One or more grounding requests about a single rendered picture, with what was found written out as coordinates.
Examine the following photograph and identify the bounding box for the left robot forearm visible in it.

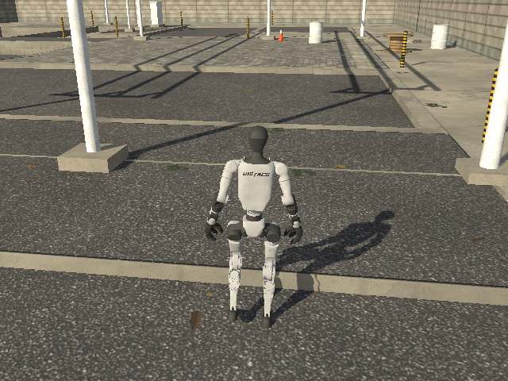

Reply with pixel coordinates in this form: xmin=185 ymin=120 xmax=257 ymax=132
xmin=207 ymin=191 xmax=224 ymax=225

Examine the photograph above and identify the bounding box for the robot left upper arm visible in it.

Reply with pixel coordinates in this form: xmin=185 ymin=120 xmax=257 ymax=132
xmin=216 ymin=160 xmax=241 ymax=203

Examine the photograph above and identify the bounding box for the humanoid robot head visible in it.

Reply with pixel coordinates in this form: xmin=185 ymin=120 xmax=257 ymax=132
xmin=243 ymin=125 xmax=271 ymax=164

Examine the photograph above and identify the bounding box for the robot left hand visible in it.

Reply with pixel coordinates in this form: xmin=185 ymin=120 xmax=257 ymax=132
xmin=204 ymin=222 xmax=223 ymax=241

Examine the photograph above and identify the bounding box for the robot right upper arm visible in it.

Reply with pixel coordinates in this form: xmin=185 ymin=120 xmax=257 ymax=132
xmin=273 ymin=161 xmax=294 ymax=206

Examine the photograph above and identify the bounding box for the robot right hand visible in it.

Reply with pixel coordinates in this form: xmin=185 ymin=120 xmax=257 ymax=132
xmin=284 ymin=225 xmax=302 ymax=244

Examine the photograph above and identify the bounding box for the right robot forearm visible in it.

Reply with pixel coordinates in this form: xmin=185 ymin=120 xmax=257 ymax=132
xmin=286 ymin=194 xmax=301 ymax=228

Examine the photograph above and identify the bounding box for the right robot shin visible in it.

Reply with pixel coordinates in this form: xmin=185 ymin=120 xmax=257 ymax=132
xmin=264 ymin=266 xmax=275 ymax=317

